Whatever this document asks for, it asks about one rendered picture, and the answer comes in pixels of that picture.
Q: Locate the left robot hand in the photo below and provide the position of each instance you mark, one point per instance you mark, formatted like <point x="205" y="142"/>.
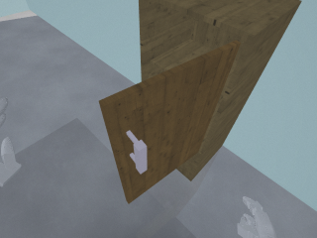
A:
<point x="9" y="167"/>

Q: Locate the handle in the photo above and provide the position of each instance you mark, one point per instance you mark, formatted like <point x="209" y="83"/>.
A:
<point x="140" y="156"/>

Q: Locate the cupboard door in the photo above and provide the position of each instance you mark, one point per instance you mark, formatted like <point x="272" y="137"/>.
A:
<point x="170" y="112"/>

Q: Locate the right robot hand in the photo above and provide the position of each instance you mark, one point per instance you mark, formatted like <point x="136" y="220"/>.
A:
<point x="257" y="227"/>

